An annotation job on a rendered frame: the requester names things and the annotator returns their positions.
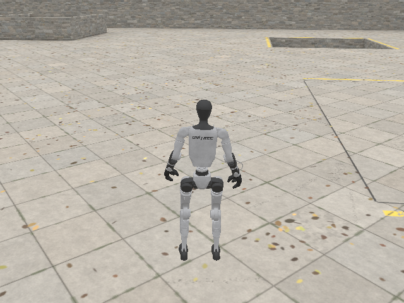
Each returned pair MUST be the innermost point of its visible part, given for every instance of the robot right forearm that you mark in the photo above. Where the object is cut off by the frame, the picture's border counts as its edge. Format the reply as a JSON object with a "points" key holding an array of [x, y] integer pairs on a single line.
{"points": [[234, 168]]}

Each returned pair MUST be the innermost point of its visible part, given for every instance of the robot left hand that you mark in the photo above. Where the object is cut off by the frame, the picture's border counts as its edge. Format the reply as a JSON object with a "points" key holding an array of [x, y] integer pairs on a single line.
{"points": [[173, 172]]}

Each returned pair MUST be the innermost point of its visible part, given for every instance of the robot right hand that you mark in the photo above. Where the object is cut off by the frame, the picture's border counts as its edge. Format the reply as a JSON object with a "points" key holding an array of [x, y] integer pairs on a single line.
{"points": [[234, 179]]}

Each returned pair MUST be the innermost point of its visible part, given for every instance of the robot left forearm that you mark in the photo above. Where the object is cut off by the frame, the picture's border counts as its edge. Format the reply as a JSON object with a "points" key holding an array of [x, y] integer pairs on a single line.
{"points": [[171, 163]]}

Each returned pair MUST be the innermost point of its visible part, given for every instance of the right robot upper arm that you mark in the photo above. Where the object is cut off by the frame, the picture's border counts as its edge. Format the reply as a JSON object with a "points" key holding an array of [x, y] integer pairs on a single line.
{"points": [[226, 145]]}

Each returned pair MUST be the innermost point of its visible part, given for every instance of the robot right thigh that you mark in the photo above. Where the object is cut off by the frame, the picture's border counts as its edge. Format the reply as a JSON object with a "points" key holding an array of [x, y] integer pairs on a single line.
{"points": [[216, 196]]}

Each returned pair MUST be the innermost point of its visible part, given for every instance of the left robot upper arm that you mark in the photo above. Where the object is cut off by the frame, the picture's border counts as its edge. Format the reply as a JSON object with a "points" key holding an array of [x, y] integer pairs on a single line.
{"points": [[179, 142]]}

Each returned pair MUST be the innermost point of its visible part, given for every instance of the robot right foot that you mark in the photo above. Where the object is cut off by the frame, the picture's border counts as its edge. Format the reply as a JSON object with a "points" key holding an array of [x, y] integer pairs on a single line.
{"points": [[216, 255]]}

